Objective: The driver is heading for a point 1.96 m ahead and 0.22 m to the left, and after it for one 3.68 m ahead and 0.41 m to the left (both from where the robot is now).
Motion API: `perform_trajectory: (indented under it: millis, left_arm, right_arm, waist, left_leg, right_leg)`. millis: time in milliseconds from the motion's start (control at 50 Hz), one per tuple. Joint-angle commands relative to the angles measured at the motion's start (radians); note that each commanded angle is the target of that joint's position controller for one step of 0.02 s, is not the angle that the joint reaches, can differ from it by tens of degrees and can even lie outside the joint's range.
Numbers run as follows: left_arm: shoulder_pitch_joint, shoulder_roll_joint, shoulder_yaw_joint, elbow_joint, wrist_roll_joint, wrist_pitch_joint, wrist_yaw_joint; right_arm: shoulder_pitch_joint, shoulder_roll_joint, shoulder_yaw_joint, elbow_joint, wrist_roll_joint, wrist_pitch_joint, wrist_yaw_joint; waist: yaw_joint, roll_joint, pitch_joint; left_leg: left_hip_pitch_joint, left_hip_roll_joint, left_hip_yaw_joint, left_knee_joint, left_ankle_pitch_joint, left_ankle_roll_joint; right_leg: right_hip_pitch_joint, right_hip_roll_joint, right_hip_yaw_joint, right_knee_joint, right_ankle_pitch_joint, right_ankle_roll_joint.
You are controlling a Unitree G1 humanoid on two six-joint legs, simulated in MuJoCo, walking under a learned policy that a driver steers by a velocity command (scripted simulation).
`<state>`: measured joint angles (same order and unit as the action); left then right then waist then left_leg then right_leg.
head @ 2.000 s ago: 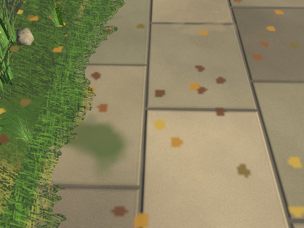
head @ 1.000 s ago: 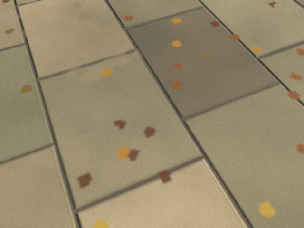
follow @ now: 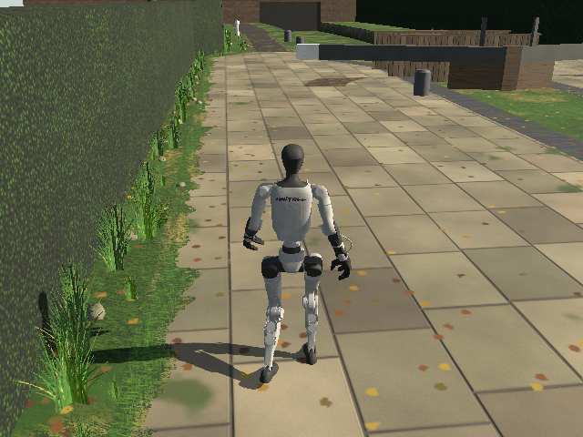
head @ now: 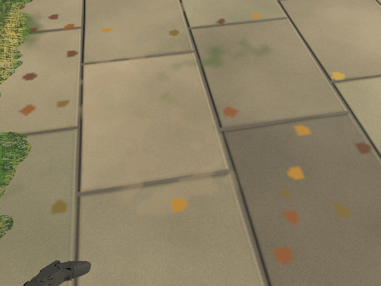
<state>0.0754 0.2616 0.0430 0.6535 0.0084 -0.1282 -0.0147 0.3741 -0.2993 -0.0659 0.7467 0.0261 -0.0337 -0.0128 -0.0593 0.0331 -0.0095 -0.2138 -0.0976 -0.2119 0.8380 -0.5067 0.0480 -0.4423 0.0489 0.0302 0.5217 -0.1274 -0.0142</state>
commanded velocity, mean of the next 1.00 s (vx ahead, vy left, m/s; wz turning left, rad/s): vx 0.21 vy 0.00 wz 0.09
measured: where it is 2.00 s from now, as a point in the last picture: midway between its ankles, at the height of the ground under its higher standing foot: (184, 260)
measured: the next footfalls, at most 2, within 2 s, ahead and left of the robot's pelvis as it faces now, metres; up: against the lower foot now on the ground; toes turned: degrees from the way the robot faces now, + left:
left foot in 0.40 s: +0.35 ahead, +0.14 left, +0.00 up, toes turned +3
right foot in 0.72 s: +0.31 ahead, -0.11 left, +0.00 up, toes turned +4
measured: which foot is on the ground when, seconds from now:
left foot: up 0.00-0.38, down 0.40-1.00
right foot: down 0.00-0.42, up 0.44-0.70, down 0.72-1.00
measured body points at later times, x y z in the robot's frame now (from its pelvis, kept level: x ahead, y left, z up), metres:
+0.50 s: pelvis +0.21 +0.04 +0.00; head +0.25 +0.05 +0.45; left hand +0.23 +0.31 -0.13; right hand +0.45 -0.18 -0.07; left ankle +0.31 +0.14 -0.73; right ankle +0.11 -0.11 -0.67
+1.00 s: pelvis +0.28 +0.02 +0.01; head +0.29 +0.02 +0.46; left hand +0.34 +0.28 -0.13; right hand +0.39 -0.23 -0.13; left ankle +0.31 +0.14 -0.73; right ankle +0.27 -0.11 -0.73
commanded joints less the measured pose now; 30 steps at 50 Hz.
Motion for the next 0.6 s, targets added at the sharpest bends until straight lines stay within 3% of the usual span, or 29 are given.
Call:
perform_trajectory:
  millis: [20,40,60,80,120,180,240,320,360,380,400,420,440,460,480,500,520,540,600]
  left_arm:
    - [0.272,0.138,0.057,0.010,-0.014,0.007,0.001]
    - [0.228,0.127,0.048,0.006,-0.004,0.013,-0.001]
    - [0.203,0.113,0.043,0.014,-0.001,0.016,-0.002]
    - [0.191,0.103,0.037,0.018,0.005,0.015,-0.002]
    - [0.192,0.098,0.035,0.036,-0.004,0.011,-0.004]
    - [0.212,0.147,0.047,0.064,-0.015,0.012,0.000]
    - [0.212,0.167,0.047,0.089,-0.015,0.028,0.007]
    - [0.273,0.178,0.043,0.135,-0.027,0.050,0.011]
    - [0.251,0.187,0.044,0.141,-0.033,0.057,0.016]
    - [0.234,0.185,0.043,0.140,-0.034,0.059,0.019]
    - [0.250,0.162,0.035,0.143,-0.027,0.055,0.020]
    - [0.282,0.109,0.013,0.120,0.005,0.045,0.019]
    - [0.435,0.033,-0.019,0.150,0.006,0.046,0.013]
    - [0.423,0.118,0.001,0.173,-0.011,0.060,0.010]
    - [0.342,0.150,0.013,0.155,-0.025,0.076,0.013]
    - [0.288,0.139,0.013,0.149,-0.021,0.093,0.024]
    - [0.265,0.133,0.016,0.146,-0.011,0.113,0.034]
    - [0.272,0.121,0.015,0.148,-0.009,0.129,0.041]
    - [0.295,0.076,0.006,0.174,0.000,0.145,0.053]
  right_arm:
    - [-0.002,-0.129,-0.015,-0.084,0.006,-0.024,0.000]
    - [-0.064,-0.116,-0.013,-0.098,-0.007,-0.024,0.000]
    - [-0.104,-0.102,-0.013,-0.112,-0.017,-0.029,0.004]
    - [-0.105,-0.086,-0.013,-0.116,-0.015,-0.030,0.010]
    - [-0.094,-0.055,-0.006,-0.112,-0.012,-0.028,0.017]
    - [-0.173,-0.025,0.011,-0.136,-0.023,-0.031,0.021]
    - [-0.245,-0.002,0.022,-0.144,-0.027,-0.041,0.027]
    - [-0.317,-0.022,0.014,-0.161,-0.021,-0.045,0.039]
    - [-0.292,-0.045,0.003,-0.159,-0.028,-0.047,0.043]
    - [-0.233,-0.060,-0.007,-0.137,-0.036,-0.048,0.040]
    - [-0.169,-0.098,-0.020,-0.118,-0.045,-0.048,0.032]
    - [-0.080,-0.176,-0.034,-0.116,-0.067,-0.046,0.021]
    - [-0.075,-0.145,-0.017,-0.116,-0.072,-0.031,0.019]
    - [-0.055,-0.085,-0.005,-0.101,-0.046,-0.016,0.027]
    - [-0.113,-0.069,0.002,-0.100,-0.032,-0.011,0.032]
    - [-0.176,-0.056,0.008,-0.100,-0.032,-0.010,0.033]
    - [-0.232,-0.052,0.012,-0.103,-0.036,-0.009,0.034]
    - [-0.275,-0.065,0.007,-0.101,-0.046,-0.006,0.034]
    - [-0.314,-0.058,0.004,-0.086,-0.058,-0.002,0.027]
  waist:
    - [0.141,-0.158,-0.109]
    - [0.126,-0.086,-0.049]
    - [0.111,-0.079,-0.001]
    - [0.087,-0.104,0.008]
    - [0.068,-0.138,0.000]
    - [0.080,-0.117,0.016]
    - [0.096,-0.114,0.018]
    - [0.117,-0.138,-0.017]
    - [0.082,-0.142,-0.037]
    - [0.047,-0.130,-0.064]
    - [0.022,-0.097,-0.105]
    - [0.014,0.038,-0.230]
    - [0.051,0.230,-0.368]
    - [0.024,0.161,-0.387]
    - [0.028,0.108,-0.267]
    - [0.043,0.056,-0.194]
    - [0.067,0.048,-0.139]
    - [0.096,0.077,-0.111]
    - [0.112,0.112,-0.113]
  left_leg:
    - [-0.582,0.084,0.020,0.432,0.042,-0.020]
    - [-0.557,0.111,0.052,0.414,0.107,-0.024]
    - [-0.548,0.134,0.060,0.366,0.149,-0.027]
    - [-0.505,0.159,0.072,0.328,0.174,-0.026]
    - [-0.466,0.173,0.111,0.257,0.188,-0.034]
    - [-0.476,0.194,0.147,0.096,0.272,-0.049]
    - [-0.370,0.165,0.191,-0.107,0.417,-0.057]
    - [-0.268,0.116,0.199,-0.252,0.530,-0.040]
    - [-0.191,0.104,0.191,-0.328,0.533,-0.010]
    - [-0.092,0.085,0.205,-0.382,0.583,0.009]
    - [0.038,0.109,0.195,-0.417,0.731,0.037]
    - [0.294,0.298,0.022,-0.325,1.162,0.113]
    - [0.491,0.514,-0.214,-0.315,1.330,0.292]
    - [0.429,0.481,-0.250,-0.358,1.128,0.290]
    - [0.334,0.430,-0.187,-0.396,0.972,0.249]
    - [0.227,0.394,-0.145,-0.432,0.854,0.217]
    - [0.104,0.373,-0.108,-0.472,0.756,0.197]
    - [-0.012,0.342,-0.066,-0.513,0.681,0.180]
    - [-0.132,0.287,0.025,-0.552,0.567,0.174]
  right_leg:
    - [0.619,-0.398,0.598,-0.224,-0.350,-0.208]
    - [0.510,-0.355,0.487,-0.240,-0.224,-0.192]
    - [0.434,-0.322,0.416,-0.261,-0.119,-0.196]
    - [0.380,-0.292,0.353,-0.282,-0.050,-0.189]
    - [0.339,-0.265,0.280,-0.313,0.041,-0.200]
    - [0.321,-0.270,0.208,-0.351,0.142,-0.219]
    - [0.286,-0.229,0.080,-0.317,0.429,-0.184]
    - [0.339,-0.233,0.052,-0.240,0.482,-0.145]
    - [0.359,-0.238,0.064,-0.169,0.461,-0.116]
    - [0.350,-0.215,0.054,-0.103,0.475,-0.096]
    - [0.313,-0.169,0.030,0.002,0.448,-0.063]
    - [0.154,-0.101,-0.015,0.227,0.159,-0.008]
    - [-0.042,-0.035,0.000,0.497,-0.506,0.054]
    - [-0.063,-0.065,0.071,0.572,-0.584,0.065]
    - [-0.119,-0.089,0.058,0.603,-0.549,0.075]
    - [-0.127,-0.112,0.047,0.577,-0.497,0.081]
    - [-0.086,-0.131,0.048,0.521,-0.454,0.089]
    - [-0.002,-0.138,0.041,0.456,-0.405,0.094]
    - [0.161,-0.111,0.000,0.287,-0.293,0.092]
